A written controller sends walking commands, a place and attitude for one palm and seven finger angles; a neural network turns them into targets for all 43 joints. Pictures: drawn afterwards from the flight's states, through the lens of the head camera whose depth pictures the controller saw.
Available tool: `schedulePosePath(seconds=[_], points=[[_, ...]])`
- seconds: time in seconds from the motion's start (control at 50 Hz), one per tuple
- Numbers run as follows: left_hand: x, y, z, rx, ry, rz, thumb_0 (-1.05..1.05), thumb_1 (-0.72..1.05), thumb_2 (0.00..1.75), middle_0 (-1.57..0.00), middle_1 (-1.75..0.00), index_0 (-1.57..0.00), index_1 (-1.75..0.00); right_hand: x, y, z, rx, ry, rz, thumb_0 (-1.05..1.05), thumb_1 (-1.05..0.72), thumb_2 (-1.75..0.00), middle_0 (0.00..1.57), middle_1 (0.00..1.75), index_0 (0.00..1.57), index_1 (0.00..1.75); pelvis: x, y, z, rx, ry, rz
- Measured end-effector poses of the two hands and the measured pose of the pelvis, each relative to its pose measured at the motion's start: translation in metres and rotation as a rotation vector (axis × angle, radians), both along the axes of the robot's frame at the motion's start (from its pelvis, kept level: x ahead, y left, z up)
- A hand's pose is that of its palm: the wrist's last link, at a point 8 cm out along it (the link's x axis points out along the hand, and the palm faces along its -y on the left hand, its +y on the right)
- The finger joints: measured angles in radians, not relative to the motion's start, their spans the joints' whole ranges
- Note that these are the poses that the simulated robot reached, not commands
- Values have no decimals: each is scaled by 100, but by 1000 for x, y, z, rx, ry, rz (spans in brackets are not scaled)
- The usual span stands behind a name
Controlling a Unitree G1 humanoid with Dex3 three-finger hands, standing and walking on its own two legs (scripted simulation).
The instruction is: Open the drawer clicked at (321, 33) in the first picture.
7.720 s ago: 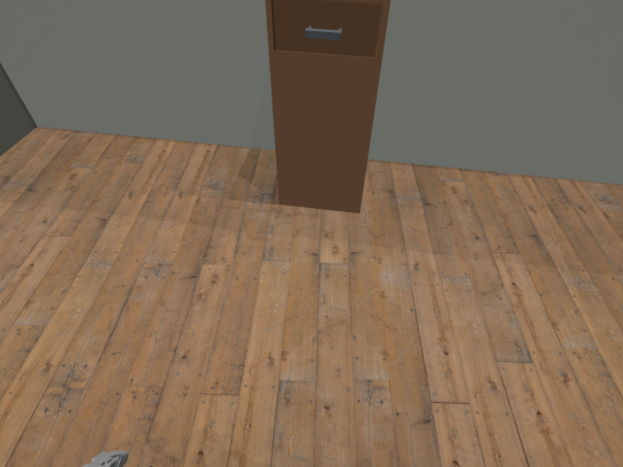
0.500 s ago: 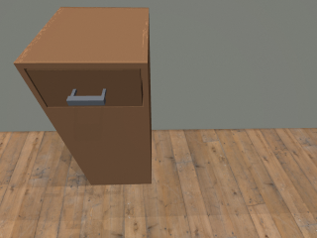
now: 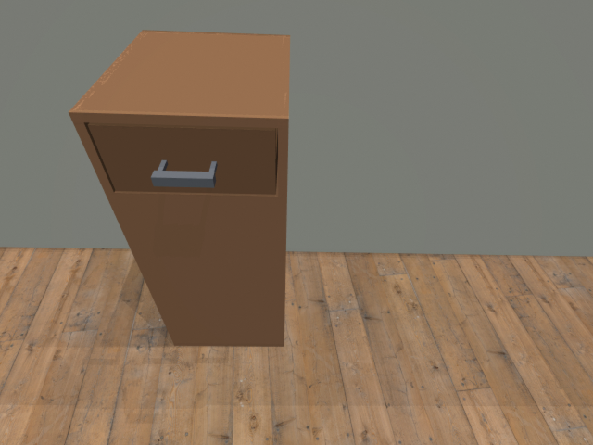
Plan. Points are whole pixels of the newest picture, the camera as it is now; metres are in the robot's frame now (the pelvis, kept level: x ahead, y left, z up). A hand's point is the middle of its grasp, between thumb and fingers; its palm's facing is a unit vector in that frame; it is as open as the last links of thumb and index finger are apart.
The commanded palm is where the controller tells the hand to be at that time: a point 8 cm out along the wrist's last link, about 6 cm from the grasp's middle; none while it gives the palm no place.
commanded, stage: shuffle to correct the standing spot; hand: left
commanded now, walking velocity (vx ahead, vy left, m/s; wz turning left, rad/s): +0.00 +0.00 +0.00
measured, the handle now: (186, 172) +0.58 +0.26 +0.04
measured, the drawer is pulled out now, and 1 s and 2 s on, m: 0.00 0.00 0.00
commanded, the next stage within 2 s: come to a stop and stand still in 0.40 s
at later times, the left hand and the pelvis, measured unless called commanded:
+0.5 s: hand out of the picture +0.02 +0.18 -0.18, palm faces +0.14 -0.98 -0.15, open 7.4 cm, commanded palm none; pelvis +0.06 +0.02 -0.01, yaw +3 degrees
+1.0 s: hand out of the picture +0.15 +0.25 -0.17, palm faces +0.04 -0.96 -0.27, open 7.4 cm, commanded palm none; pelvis +0.09 +0.04 +0.00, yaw +0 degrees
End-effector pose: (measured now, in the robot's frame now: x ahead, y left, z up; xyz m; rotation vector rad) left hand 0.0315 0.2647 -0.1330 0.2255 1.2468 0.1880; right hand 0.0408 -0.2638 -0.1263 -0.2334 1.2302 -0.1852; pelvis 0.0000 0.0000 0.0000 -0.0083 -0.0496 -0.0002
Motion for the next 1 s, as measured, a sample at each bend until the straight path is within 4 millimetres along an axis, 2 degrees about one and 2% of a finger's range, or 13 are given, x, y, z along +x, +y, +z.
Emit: schedulePosePath(seconds=[0.1, 0.26, 0.34, 0.4, 0.44, 0.48, 0.56, 0.64, 0.74, 0.78, 0.84, 0.92, 1.0], points=[[-19, 3, -1, 4, 60, 17, 1, 91, 90, -20, -30, -20, -30, -29, 7, -6, 15, 89, -20, 1, -91, -90, 20, 29, 20, 30, -1, 3, 1, -2, 11, 2], [-45, -14, -12, -75, 174, 53, 1, 91, 90, -19, -30, -20, -30, -66, 39, -10, 56, 213, -74, 1, -91, -90, 20, 29, 20, 30, 12, 14, 0, -9, 36, -5], [-44, -24, -16, -113, 215, 54, 1, 91, 90, -19, -30, -20, -30, -75, 54, -14, 79, 256, -110, 1, -91, -90, 20, 29, 20, 30, 25, 17, -2, -9, 41, -8], [-34, -34, -18, -125, 202, 66, 1, 91, 90, -19, -30, -20, -30, -73, 60, -19, 104, 288, -117, 1, -91, -90, 20, 29, 20, 30, 38, 15, -6, 2, 47, 1], [-28, -38, -20, -126, 177, 97, 1, 91, 90, -20, -30, -20, -30, -63, 62, -24, 112, 309, -97, 1, -90, -90, 20, 29, 20, 30, 46, 16, -9, -7, 50, 20], [-25, -40, -18, -131, 157, 140, 1, 91, 90, -20, -30, -20, -30, -43, 65, -25, 114, 311, -59, 1, -91, -90, 20, 29, 20, 30, 55, 20, -8, -24, 51, 48], [-25, -38, -17, -144, 184, 189, 0, 91, 90, -20, -30, -20, -30, 21, 74, -20, 103, 219, -7, 1, -91, -90, 20, 29, 20, 30, 77, 33, -5, -24, 53, 69], [-18, -27, -31, -173, 255, 195, 0, 91, 90, -20, -30, -20, -30, 89, 81, -19, 40, 81, 29, 2, -93, -90, 20, 29, 20, 30, 97, 52, -14, -27, 45, 63], [13, -2, -31, -148, 269, 156, 1, 91, 90, -20, -30, -20, -30, 138, 95, -9, 14, -20, 30, 2, -93, -90, 20, 29, 20, 30, 109, 64, -10, -3, 42, 28], [31, 9, -26, -125, 242, 130, 1, 91, 90, -20, -30, -20, -30, 147, 100, -6, 19, -40, 29, 1, -93, -90, 20, 29, 20, 30, 109, 65, -6, -10, 43, 22], [59, 23, -18, -88, 184, 90, 1, 91, 90, -20, -30, -20, -30, 151, 102, -4, 33, -49, 20, 1, -92, -90, 20, 29, 20, 30, 103, 63, -1, -18, 44, 9], [92, 34, -9, -40, 96, 50, 1, 91, 90, -19, -30, -20, -30, 140, 92, -6, 40, -47, -12, 0, -92, -90, 20, 29, 20, 30, 95, 55, 0, -17, 41, -5], [114, 31, 1, 0, 3, 25, 0, 91, 90, -19, -30, -20, -30, 119, 73, -16, 56, -19, -31, 0, -91, -90, 20, 29, 20, 30, 86, 42, -3, -8, 31, -6]])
